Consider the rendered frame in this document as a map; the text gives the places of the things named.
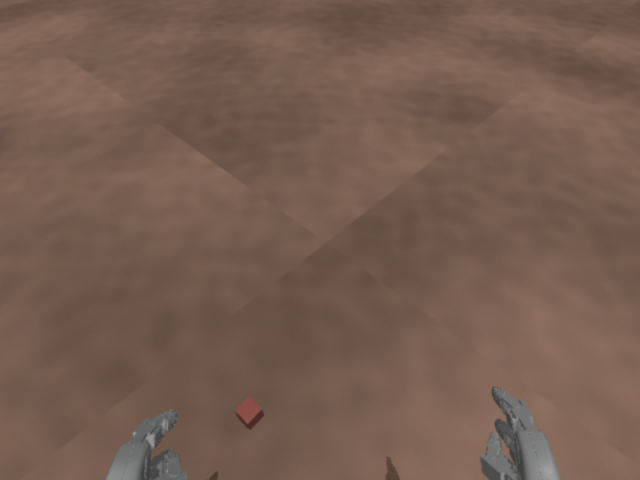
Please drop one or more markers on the left robot hand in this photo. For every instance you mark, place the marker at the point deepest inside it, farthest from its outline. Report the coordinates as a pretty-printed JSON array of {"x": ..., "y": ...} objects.
[{"x": 132, "y": 460}]

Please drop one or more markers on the right robot hand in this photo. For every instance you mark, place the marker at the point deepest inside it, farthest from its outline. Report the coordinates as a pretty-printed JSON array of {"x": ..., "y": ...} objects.
[{"x": 529, "y": 448}]

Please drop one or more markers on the small box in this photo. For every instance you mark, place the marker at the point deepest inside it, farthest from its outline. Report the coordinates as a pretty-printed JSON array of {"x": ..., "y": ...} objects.
[{"x": 249, "y": 413}]

